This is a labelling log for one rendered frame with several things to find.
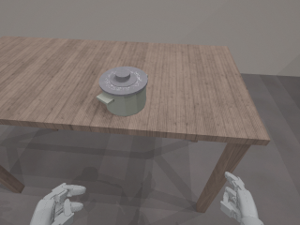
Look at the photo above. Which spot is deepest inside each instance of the robot left hand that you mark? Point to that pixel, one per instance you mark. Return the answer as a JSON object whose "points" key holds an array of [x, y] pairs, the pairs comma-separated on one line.
{"points": [[53, 210]]}

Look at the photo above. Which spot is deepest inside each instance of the pot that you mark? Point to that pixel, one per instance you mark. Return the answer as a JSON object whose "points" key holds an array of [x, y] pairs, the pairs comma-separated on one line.
{"points": [[124, 106]]}

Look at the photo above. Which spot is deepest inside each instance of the knob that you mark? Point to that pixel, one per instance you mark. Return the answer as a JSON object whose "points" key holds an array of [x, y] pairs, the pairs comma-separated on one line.
{"points": [[122, 74]]}

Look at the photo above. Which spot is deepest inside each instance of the lid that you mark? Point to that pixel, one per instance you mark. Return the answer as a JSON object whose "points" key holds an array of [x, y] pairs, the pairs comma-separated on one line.
{"points": [[113, 87]]}

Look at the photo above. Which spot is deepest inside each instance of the robot right hand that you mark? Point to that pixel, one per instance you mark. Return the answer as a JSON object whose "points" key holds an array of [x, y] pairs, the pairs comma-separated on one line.
{"points": [[242, 204]]}

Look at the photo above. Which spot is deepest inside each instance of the table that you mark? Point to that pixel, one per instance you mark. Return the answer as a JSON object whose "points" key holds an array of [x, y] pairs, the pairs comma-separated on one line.
{"points": [[193, 92]]}

